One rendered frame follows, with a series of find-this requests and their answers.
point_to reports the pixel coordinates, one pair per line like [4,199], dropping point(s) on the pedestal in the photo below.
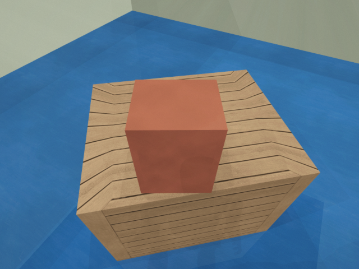
[262,170]

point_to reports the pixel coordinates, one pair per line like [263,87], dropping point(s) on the carton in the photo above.
[176,131]

